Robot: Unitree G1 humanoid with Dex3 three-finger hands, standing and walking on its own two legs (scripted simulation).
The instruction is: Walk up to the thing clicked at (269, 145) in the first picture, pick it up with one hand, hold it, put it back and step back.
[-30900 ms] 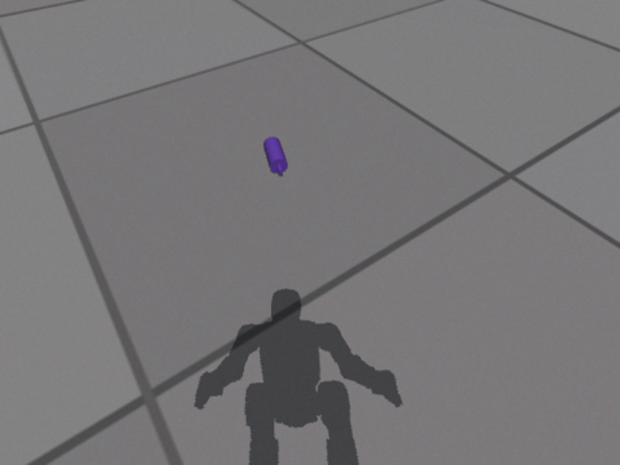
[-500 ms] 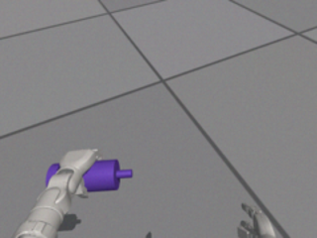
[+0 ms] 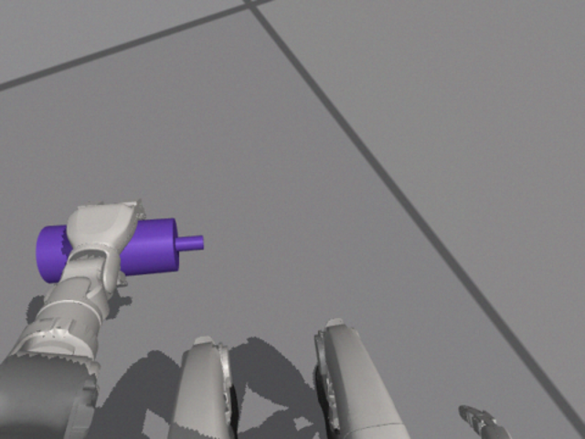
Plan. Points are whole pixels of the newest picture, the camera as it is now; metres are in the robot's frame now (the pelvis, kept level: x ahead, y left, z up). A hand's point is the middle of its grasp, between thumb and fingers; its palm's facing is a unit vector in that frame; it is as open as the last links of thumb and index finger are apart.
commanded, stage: crouch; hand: left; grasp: from above
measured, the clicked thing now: (130, 248) +0.42 +0.22 -0.13
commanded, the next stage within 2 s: lower in 1.26 s
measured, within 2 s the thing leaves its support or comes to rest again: neither
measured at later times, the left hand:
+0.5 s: hand (140, 270) +0.43 +0.25 -0.31, palm faces -0.43 -0.01 -0.90, open 11.5 cm
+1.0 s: hand (149, 271) +0.45 +0.25 -0.38, palm faces -0.47 -0.02 -0.88, open 11.5 cm
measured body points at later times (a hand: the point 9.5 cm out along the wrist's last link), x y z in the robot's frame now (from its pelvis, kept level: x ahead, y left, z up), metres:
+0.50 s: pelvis -0.01 +0.00 -0.15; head +0.21 +0.05 +0.23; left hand +0.45 +0.25 -0.26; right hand +0.06 -0.28 -0.27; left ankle +0.06 +0.13 -0.56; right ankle +0.07 -0.15 -0.56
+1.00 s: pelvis -0.02 +0.00 -0.23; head +0.21 +0.04 +0.16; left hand +0.47 +0.25 -0.33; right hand +0.01 -0.28 -0.33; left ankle +0.06 +0.13 -0.56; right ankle +0.07 -0.15 -0.56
